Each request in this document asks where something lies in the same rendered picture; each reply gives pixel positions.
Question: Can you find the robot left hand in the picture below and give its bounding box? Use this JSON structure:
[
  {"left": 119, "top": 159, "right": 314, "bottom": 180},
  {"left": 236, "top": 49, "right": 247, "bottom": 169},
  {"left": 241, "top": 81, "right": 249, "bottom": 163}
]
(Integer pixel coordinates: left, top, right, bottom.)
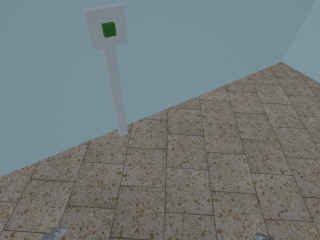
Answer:
[{"left": 41, "top": 226, "right": 68, "bottom": 240}]

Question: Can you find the button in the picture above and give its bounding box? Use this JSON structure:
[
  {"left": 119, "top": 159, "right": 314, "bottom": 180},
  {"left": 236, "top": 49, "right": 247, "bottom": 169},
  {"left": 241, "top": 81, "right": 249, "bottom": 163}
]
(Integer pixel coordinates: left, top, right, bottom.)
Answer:
[{"left": 101, "top": 22, "right": 117, "bottom": 38}]

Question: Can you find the panel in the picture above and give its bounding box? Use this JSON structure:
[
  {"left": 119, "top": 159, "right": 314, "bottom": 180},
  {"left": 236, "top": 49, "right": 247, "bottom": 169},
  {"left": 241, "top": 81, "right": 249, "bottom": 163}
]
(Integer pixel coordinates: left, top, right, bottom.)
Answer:
[{"left": 82, "top": 3, "right": 128, "bottom": 137}]

